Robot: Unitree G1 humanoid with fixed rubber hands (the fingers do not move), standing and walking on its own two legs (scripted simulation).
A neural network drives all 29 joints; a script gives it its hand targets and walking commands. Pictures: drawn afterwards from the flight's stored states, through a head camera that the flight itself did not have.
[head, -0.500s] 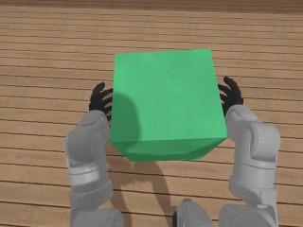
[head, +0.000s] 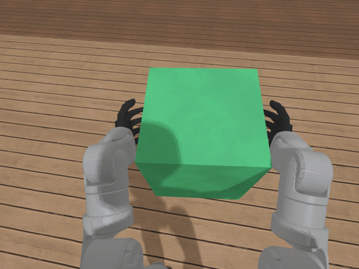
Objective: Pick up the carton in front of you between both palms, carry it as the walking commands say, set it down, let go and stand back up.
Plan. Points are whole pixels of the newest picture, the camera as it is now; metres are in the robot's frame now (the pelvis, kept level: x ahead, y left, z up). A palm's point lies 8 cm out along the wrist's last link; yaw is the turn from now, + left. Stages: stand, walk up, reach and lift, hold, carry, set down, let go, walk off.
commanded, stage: carry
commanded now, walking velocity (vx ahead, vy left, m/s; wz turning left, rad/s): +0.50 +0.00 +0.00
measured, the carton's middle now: (199, 141) +0.37 +0.00 +0.10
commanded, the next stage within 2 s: none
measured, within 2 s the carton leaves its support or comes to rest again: neither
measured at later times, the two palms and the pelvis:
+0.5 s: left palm (140, 58) +0.62 +0.17 +0.16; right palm (243, 53) +0.65 -0.13 +0.16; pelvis +0.30 -0.01 +0.02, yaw +3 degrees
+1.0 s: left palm (155, 3) +0.94 +0.16 +0.20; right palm (237, 7) +0.92 -0.14 +0.20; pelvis +0.59 +0.03 +0.07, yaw +2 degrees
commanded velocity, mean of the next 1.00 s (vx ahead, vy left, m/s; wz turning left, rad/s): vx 0.50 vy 0.00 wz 0.00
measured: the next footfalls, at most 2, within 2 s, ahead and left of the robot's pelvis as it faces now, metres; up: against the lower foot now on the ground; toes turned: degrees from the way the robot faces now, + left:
right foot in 0.46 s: +0.47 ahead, -0.09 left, +0.06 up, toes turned -5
left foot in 0.88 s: +0.66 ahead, +0.13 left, +0.08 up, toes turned +9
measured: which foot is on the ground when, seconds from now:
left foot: down 0.00-0.48, up 0.50-0.86, down 0.88-1.00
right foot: down 0.00-0.00, up 0.02-0.44, down 0.46-0.90, up 0.92-1.00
